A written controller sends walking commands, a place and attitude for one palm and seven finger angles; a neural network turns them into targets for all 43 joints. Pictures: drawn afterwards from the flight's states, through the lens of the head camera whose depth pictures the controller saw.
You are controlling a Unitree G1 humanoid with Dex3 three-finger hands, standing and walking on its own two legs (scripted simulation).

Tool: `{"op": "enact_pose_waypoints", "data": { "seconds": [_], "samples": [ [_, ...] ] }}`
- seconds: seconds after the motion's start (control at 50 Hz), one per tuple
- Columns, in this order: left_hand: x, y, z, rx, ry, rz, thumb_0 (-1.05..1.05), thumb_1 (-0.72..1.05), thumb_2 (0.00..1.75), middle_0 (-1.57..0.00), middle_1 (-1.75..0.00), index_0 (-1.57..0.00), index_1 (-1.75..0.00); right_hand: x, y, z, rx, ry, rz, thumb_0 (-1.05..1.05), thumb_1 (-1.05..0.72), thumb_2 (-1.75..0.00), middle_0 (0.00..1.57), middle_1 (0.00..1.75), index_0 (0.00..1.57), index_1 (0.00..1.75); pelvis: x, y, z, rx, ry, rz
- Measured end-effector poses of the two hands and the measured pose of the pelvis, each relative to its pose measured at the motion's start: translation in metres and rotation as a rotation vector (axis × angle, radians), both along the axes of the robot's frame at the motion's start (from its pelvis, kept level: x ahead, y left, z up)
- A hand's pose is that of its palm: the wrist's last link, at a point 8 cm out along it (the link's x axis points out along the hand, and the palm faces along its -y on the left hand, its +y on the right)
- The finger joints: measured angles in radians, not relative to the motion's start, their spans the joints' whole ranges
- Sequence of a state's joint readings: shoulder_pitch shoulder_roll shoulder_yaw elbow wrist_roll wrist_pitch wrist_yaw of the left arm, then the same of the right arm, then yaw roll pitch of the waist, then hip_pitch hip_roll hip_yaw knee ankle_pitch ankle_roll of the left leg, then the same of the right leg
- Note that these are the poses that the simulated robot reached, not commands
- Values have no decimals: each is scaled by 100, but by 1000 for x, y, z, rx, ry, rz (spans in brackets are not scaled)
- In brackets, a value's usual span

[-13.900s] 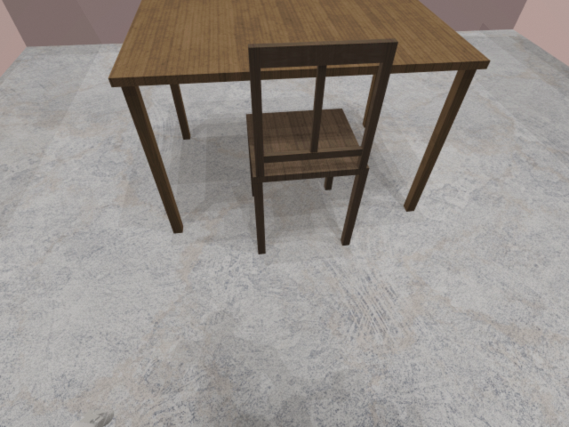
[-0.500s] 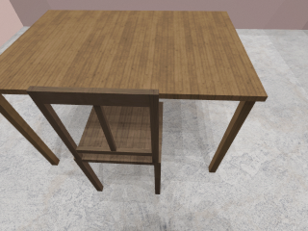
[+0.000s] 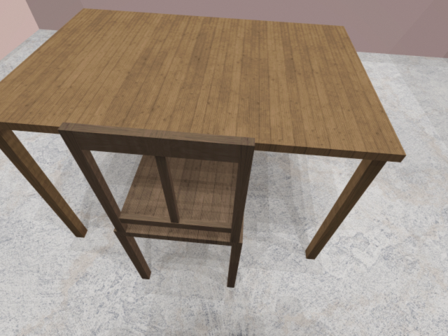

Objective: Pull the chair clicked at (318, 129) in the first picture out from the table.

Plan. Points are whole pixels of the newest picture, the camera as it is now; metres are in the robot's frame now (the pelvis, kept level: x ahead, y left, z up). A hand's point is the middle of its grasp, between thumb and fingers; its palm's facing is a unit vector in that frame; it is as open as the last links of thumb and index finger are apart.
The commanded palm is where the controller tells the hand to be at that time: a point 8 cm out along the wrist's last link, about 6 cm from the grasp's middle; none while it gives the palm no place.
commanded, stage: come to a stop and stand still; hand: left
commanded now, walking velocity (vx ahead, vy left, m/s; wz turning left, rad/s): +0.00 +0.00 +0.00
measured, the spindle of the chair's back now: (169, 192) +0.45 +0.17 -0.09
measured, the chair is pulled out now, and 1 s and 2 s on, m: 0.00 0.00 0.00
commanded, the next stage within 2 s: look again from close up in 0.44 s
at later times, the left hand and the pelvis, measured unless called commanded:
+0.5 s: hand out of the picture +0.00 +0.15 -0.18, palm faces +0.04 -0.98 -0.18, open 7.3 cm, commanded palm none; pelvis +0.01 -0.01 +0.00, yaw -1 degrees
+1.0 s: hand out of the picture +0.02 +0.20 -0.18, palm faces -0.03 -0.98 -0.22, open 7.4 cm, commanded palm none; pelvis +0.00 +0.03 -0.01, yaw -2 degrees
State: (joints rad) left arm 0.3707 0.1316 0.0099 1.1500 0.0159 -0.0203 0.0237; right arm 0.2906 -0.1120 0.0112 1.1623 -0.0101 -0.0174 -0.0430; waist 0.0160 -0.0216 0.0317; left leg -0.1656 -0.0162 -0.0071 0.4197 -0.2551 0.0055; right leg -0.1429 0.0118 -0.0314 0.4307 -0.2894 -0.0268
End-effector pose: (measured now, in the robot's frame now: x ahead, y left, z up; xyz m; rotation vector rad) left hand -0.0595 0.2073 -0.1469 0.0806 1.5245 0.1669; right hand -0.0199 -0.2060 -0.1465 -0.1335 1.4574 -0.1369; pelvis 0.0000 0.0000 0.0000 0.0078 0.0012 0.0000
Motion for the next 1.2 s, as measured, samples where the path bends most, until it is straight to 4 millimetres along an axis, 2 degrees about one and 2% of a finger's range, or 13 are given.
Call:
{"op": "enact_pose_waypoints", "data": {
  "seconds": [0.14,0.22,0.3,0.54,0.64,0.72,0.94,1.06,1.2],
  "samples": [
    [26,-10,-1,-6,-37,-17,0,91,90,-20,-30,-20,-30,1,3,-2,11,15,-21,2,-92,-90,20,30,20,30,9,-3,1,-1,2,-5],
    [43,-13,-2,-5,-79,-27,0,91,90,-20,-30,-20,-30,4,0,-2,7,7,-25,2,-92,-90,20,30,20,30,12,-5,1,1,2,-8],
    [52,-10,-2,10,-94,-38,1,92,90,-20,-30,-20,-30,9,-5,-1,-2,-8,-31,2,-92,-90,20,30,20,30,14,-8,1,1,-1,-10],
    [53,-4,2,34,-117,-42,1,92,90,-20,-30,-20,-30,18,-20,0,-22,-47,-21,1,-92,-90,20,30,20,30,10,-12,2,0,-9,-14],
    [45,1,-1,44,-121,-81,0,91,90,-20,-30,-20,-30,24,-26,-4,-32,-93,-18,2,-92,-90,20,30,20,30,-2,-4,-4,-38,2,-20],
    [46,12,-4,41,-120,-94,0,91,90,-21,-30,-20,-30,25,-17,-4,-30,-132,-22,1,-92,-90,20,30,20,30,-4,5,-7,-28,-4,-22],
    [74,40,0,62,-185,-122,0,91,90,-20,-30,-20,-30,11,9,-5,-9,-107,-18,1,-93,-90,20,30,20,30,-4,23,-6,-7,-11,-36],
    [79,47,0,63,-174,-130,0,91,90,-20,-30,-20,-30,5,16,-4,-4,-81,-23,1,-92,-90,20,30,20,30,-2,27,-5,-3,-9,-39],
    [77,46,-1,56,-152,-128,0,91,90,-20,-30,-20,-30,8,18,-4,-7,-72,-27,1,-91,-90,20,30,20,30,2,29,-4,-1,-11,-42]
  ]
}}
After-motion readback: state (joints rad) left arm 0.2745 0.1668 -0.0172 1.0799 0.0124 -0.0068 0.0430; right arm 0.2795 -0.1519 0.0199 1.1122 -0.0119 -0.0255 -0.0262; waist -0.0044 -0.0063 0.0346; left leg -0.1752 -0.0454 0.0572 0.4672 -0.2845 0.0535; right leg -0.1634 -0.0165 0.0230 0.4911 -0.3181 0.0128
